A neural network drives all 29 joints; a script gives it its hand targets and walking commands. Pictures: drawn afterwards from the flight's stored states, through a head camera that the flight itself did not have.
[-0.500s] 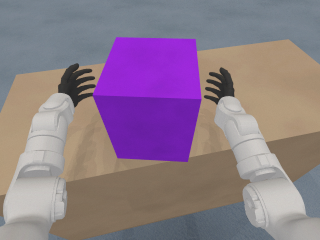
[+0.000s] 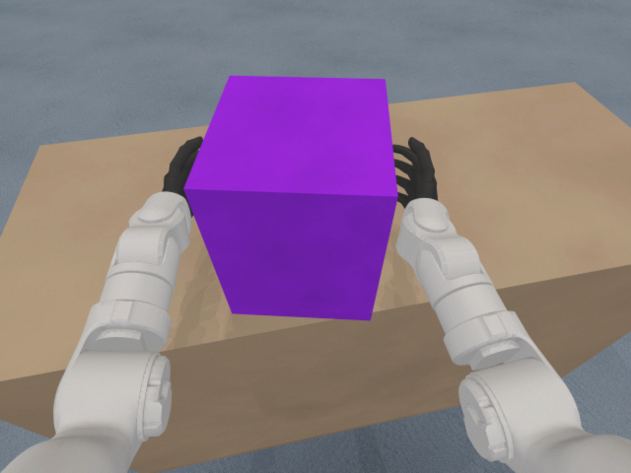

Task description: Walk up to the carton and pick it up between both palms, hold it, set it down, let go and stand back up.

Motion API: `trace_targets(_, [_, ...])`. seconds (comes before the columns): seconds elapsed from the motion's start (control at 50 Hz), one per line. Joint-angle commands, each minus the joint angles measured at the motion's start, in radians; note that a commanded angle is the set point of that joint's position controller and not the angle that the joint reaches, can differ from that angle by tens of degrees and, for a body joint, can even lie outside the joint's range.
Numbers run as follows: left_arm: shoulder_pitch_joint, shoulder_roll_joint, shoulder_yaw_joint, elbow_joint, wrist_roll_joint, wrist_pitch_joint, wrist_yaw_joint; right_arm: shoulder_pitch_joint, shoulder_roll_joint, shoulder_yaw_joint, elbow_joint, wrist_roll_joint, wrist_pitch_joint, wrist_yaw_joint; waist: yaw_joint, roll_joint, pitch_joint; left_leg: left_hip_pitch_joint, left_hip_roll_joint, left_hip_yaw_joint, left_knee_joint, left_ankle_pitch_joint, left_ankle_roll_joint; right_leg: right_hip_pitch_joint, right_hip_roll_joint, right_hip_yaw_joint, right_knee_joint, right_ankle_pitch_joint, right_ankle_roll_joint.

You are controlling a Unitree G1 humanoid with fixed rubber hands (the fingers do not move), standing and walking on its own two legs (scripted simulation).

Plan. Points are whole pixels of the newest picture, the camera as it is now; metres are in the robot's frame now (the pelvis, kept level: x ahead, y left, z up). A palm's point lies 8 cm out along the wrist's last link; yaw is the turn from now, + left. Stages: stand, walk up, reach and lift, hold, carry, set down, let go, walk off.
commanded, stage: reach and lift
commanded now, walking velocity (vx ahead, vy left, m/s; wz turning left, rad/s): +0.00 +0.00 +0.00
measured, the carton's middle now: (303, 204) +0.42 -0.02 +0.10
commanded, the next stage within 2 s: none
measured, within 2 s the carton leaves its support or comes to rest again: leaves its support in 1.34 s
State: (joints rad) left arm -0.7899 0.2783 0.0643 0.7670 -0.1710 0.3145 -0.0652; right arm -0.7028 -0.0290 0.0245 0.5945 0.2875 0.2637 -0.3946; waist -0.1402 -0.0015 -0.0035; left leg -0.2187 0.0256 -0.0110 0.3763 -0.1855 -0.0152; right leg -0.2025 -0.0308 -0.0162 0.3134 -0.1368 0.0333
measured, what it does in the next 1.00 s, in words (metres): stands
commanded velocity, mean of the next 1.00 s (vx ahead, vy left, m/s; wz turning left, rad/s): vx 0.00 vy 0.00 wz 0.00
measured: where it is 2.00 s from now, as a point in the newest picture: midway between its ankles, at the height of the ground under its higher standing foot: outside the picture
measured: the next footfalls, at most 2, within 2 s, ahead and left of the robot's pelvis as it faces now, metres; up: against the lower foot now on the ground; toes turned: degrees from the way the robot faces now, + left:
none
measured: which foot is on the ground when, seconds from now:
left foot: down 0.00-1.00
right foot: down 0.00-1.00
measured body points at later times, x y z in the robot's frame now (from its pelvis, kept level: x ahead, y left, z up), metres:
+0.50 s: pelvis +0.00 +0.00 +0.00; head +0.02 +0.01 +0.45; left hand +0.45 +0.12 +0.13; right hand +0.39 -0.17 +0.12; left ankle +0.01 +0.13 -0.75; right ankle +0.01 -0.14 -0.75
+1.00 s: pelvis +0.00 +0.01 +0.00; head -0.01 +0.03 +0.45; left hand +0.44 +0.14 +0.13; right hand +0.39 -0.15 +0.13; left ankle +0.01 +0.13 -0.75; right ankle +0.01 -0.14 -0.75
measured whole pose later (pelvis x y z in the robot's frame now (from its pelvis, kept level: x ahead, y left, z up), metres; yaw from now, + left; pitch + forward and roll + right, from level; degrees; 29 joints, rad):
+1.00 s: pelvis +0.00 +0.01 +0.00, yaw +0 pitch -2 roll -1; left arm -0.79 0.16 0.21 0.83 0.20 0.25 -0.12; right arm -0.69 0.12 -0.21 0.74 -0.09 0.12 -0.30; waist -0.12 -0.03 0.00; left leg -0.12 0.02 -0.01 0.36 -0.19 -0.01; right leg -0.08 -0.03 -0.02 0.24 -0.12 0.04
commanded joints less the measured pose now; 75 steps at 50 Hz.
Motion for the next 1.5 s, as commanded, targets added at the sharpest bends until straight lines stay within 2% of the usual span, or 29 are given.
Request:
trace_targets(0.0, [-0.554,0.014,0.046,-0.233,0.074,-0.074,0.023,-0.473,0.089,-0.013,-0.212,-0.058,-0.086,-0.005,0.023,0.01,-0.552,0.138,-0.038,0.054,-0.006,0.247,0.004,0.221,0.07,-0.042,0.04,0.424,0.044])
trace_targets(0.06, [-0.571,-0.017,0.044,-0.226,0.081,-0.075,0.028,-0.492,0.116,-0.019,-0.204,-0.06,-0.086,-0.011,0.019,0.002,-0.531,0.122,-0.036,0.057,-0.018,0.217,0.011,0.215,0.065,-0.043,0.033,0.4,0.047])
trace_targets(0.12, [-0.559,-0.041,0.061,-0.2,0.09,-0.085,0.019,-0.501,0.138,-0.008,-0.198,-0.064,-0.09,-0.002,0.036,-0.02,-0.519,0.111,-0.039,0.06,-0.026,0.199,0.019,0.228,0.057,-0.037,0.032,0.382,0.047])
trace_targets(0.14, [-0.569,-0.049,0.056,-0.192,0.096,-0.088,0.016,-0.504,0.142,-0.018,-0.193,-0.075,-0.092,-0.002,0.026,-0.015,-0.523,0.116,-0.041,0.057,-0.025,0.196,0.017,0.236,0.055,-0.038,0.032,0.379,0.045])
trace_targets(0.2, [-0.58,-0.063,0.076,-0.175,0.104,-0.106,0.002,-0.513,0.162,-0.029,-0.189,-0.094,-0.097,0.005,0.029,-0.035,-0.519,0.104,-0.045,0.06,-0.037,0.182,0.024,0.246,0.049,-0.038,0.032,0.378,0.05])
trace_targets(0.36, [-0.589,-0.14,0.144,-0.131,0.207,-0.149,-0.051,-0.513,0.219,-0.074,-0.141,-0.208,-0.134,0.06,0.044,-0.016,-0.474,0.103,-0.05,0.074,-0.065,0.154,0.019,0.294,0.033,-0.054,0.027,0.33,0.043])
trace_targets(0.38, [-0.588,-0.164,0.145,-0.117,0.22,-0.153,-0.061,-0.489,0.236,-0.084,-0.121,-0.231,-0.143,0.066,0.03,-0.012,-0.464,0.114,-0.051,0.074,-0.066,0.156,0.014,0.301,0.03,-0.058,0.027,0.337,0.045])
trace_targets(0.44, [-0.607,-0.28,0.176,-0.099,0.292,-0.158,-0.106,-0.513,0.358,-0.079,-0.112,-0.313,-0.167,0.111,0.045,-0.026,-0.457,0.118,-0.057,0.089,-0.078,0.179,0.015,0.354,0.026,-0.062,0.027,0.38,0.047])
trace_targets(0.5, [-0.633,-0.608,0.102,-0.018,0.37,-0.17,-0.2,-0.559,0.659,-0.003,-0.088,-0.424,-0.199,0.207,0.037,-0.049,-0.466,0.101,-0.064,0.102,-0.101,0.19,0.021,0.422,0.021,-0.067,0.037,0.414,0.045])
trace_targets(0.52, [-0.611,-0.666,0.088,-0.025,0.384,-0.17,-0.214,-0.568,0.706,0.021,-0.092,-0.429,-0.209,0.236,0.057,-0.039,-0.492,0.111,-0.062,0.107,-0.108,0.215,0.019,0.449,0.032,-0.066,0.037,0.423,0.039])
trace_targets(0.56, [-0.586,-0.733,0.028,-0.043,0.377,-0.158,-0.226,-0.595,0.743,0.066,-0.13,-0.413,-0.233,0.261,0.058,-0.013,-0.538,0.124,-0.071,0.118,-0.097,0.28,0.007,0.474,0.048,-0.064,0.038,0.497,0.043])
trace_targets(0.6, [-0.571,-0.77,-0.004,-0.046,0.358,-0.148,-0.225,-0.623,0.753,0.098,-0.156,-0.391,-0.248,0.267,0.055,-0.006,-0.558,0.128,-0.079,0.123,-0.081,0.321,-0.001,0.483,0.063,-0.065,0.036,0.543,0.045])
trace_targets(0.64, [-0.544,-0.782,-0.011,-0.056,0.348,-0.147,-0.227,-0.595,0.759,0.116,-0.128,-0.374,-0.236,0.266,0.046,-0.017,-0.528,0.13,-0.085,0.12,-0.089,0.298,0.003,0.493,0.063,-0.063,0.026,0.547,0.048])
trace_targets(0.66, [-0.559,-0.775,-0.004,-0.072,0.346,-0.149,-0.227,-0.59,0.759,0.123,-0.113,-0.367,-0.227,0.266,0.048,-0.02,-0.521,0.13,-0.084,0.117,-0.092,0.291,0.005,0.494,0.067,-0.062,0.023,0.524,0.047])
trace_targets(0.74, [-0.636,-0.776,-0.017,-0.051,0.34,-0.134,-0.234,-0.627,0.746,0.089,-0.036,-0.368,-0.209,0.266,0.017,-0.006,-0.458,0.137,-0.08,0.112,-0.097,0.234,0.001,0.442,0.074,-0.07,-0.001,0.395,0.038])
trace_targets(0.82, [-0.633,-0.813,-0.055,-0.067,0.323,-0.138,-0.227,-0.675,0.752,0.097,-0.072,-0.353,-0.23,0.268,0.019,0.007,-0.486,0.161,-0.076,0.104,-0.08,0.262,-0.008,0.427,0.08,-0.072,-0.011,0.364,0.028])
trace_targets(0.84, [-0.667,-0.817,-0.058,-0.068,0.321,-0.14,-0.224,-0.665,0.748,0.082,-0.039,-0.362,-0.227,0.266,0.001,0.012,-0.469,0.163,-0.075,0.099,-0.082,0.253,-0.011,0.416,0.08,-0.079,-0.019,0.336,0.028])
trace_targets(0.86, [-0.655,-0.811,-0.045,-0.061,0.331,-0.139,-0.223,-0.659,0.75,0.083,-0.039,-0.362,-0.228,0.268,0.017,0.008,-0.473,0.168,-0.075,0.104,-0.08,0.252,-0.01,0.415,0.079,-0.076,-0.02,0.333,0.027])
trace_targets(0.98, [-0.633,-0.845,-0.077,-0.071,0.327,-0.145,-0.212,-0.642,0.762,0.1,-0.035,-0.359,-0.245,0.263,0.009,0.014,-0.494,0.187,-0.074,0.094,-0.065,0.283,-0.02,0.414,0.079,-0.081,-0.023,0.334,0.021])
trace_targets(1.0, [-0.653,-0.842,-0.083,-0.085,0.319,-0.152,-0.21,-0.651,0.765,0.109,-0.049,-0.357,-0.251,0.264,0.016,0.011,-0.5,0.188,-0.073,0.094,-0.062,0.292,-0.021,0.415,0.079,-0.08,-0.023,0.335,0.022])
trace_targets(1.04, [-0.647,-0.851,-0.091,-0.09,0.319,-0.154,-0.207,-0.628,0.765,0.108,-0.037,-0.355,-0.252,0.259,0.003,0.012,-0.494,0.199,-0.074,0.084,-0.059,0.301,-0.024,0.41,0.08,-0.083,-0.03,0.341,0.022])
trace_targets(1.08, [-0.647,-0.852,-0.099,-0.097,0.312,-0.154,-0.204,-0.65,0.762,0.111,-0.056,-0.347,-0.256,0.257,0.011,0.014,-0.504,0.199,-0.076,0.087,-0.054,0.297,-0.026,0.41,0.08,-0.082,-0.028,0.345,0.023])
trace_targets(1.16, [-0.649,-0.869,-0.112,-0.113,0.31,-0.156,-0.205,-0.616,0.775,0.117,-0.046,-0.346,-0.263,0.247,-0.003,0.015,-0.501,0.213,-0.075,0.078,-0.049,0.33,-0.03,0.399,0.08,-0.084,-0.037,0.363,0.025])
trace_targets(1.18, [-0.648,-0.858,-0.1,-0.087,0.314,-0.156,-0.204,-0.632,0.766,0.113,-0.043,-0.352,-0.261,0.247,0.004,0.01,-0.5,0.203,-0.08,0.081,-0.051,0.308,-0.029,0.406,0.078,-0.085,-0.037,0.35,0.024])
trace_targets(1.26, [-0.691,-0.891,-0.138,-0.168,0.299,-0.172,-0.189,-0.65,0.772,0.134,-0.07,-0.333,-0.288,0.243,-0.002,0.031,-0.545,0.237,-0.074,0.069,-0.029,0.383,-0.044,0.388,0.086,-0.094,-0.034,0.377,0.023])
trace_targets(1.36, [-0.798,-0.924,-0.192,-0.301,0.284,-0.225,-0.152,-0.726,0.776,0.194,-0.111,-0.298,-0.37,0.249,0.023,0.057,-0.659,0.295,-0.061,0.065,0.015,0.518,-0.071,0.376,0.09,-0.102,-0.017,0.425,0.016])
trace_targets(1.4, [-0.811,-0.933,-0.19,-0.315,0.297,-0.241,-0.141,-0.721,0.742,0.182,-0.065,-0.293,-0.401,0.259,0.018,0.076,-0.636,0.331,-0.054,0.062,0.012,0.534,-0.079,0.36,0.09,-0.113,-0.023,0.398,0.014])
trace_targets(1.46, [-0.702,-0.897,-0.112,-0.166,0.37,-0.225,-0.157,-0.672,0.657,0.129,0.075,-0.313,-0.425,0.266,0.019,0.055,-0.45,0.324,-0.044,0.072,-0.023,0.464,-0.07,0.355,0.089,-0.123,-0.05,0.313,0.016])
trace_targets(1.48, [-0.694,-0.888,-0.083,-0.15,0.387,-0.215,-0.165,-0.699,0.635,0.117,0.079,-0.308,-0.436,0.267,0.035,0.035,-0.415,0.32,-0.043,0.075,-0.033,0.442,-0.063,0.37,0.088,-0.121,-0.058,0.292,0.017])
